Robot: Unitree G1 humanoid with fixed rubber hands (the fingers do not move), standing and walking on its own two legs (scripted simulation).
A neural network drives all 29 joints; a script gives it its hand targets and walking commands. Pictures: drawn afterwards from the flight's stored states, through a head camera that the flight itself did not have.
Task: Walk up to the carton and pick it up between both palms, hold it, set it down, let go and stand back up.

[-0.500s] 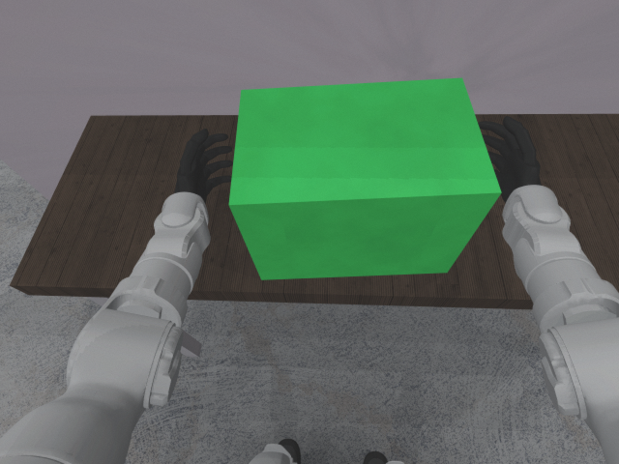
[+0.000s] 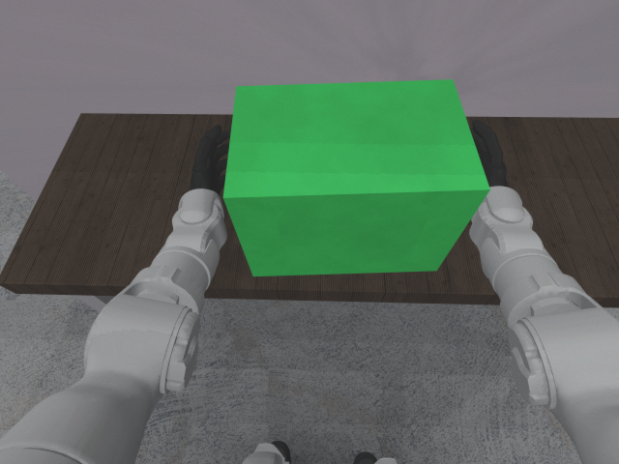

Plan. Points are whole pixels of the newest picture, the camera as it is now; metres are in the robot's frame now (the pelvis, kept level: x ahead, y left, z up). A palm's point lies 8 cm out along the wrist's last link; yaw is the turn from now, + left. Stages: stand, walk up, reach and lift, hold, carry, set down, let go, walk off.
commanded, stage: reach and lift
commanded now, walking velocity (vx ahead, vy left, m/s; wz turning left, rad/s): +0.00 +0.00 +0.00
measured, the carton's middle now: (344, 186) +0.47 +0.00 +0.05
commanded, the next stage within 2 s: none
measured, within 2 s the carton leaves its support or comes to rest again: neither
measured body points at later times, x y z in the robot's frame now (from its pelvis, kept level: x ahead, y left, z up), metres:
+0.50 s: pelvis +0.00 +0.00 +0.00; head +0.10 +0.00 +0.43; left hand +0.47 +0.19 +0.05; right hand +0.48 -0.18 +0.06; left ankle +0.03 +0.13 -0.71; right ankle +0.01 -0.11 -0.71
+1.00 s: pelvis +0.02 +0.01 +0.02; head +0.12 +0.00 +0.46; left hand +0.46 +0.19 +0.05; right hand +0.47 -0.18 +0.06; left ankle +0.03 +0.13 -0.71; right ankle +0.01 -0.11 -0.71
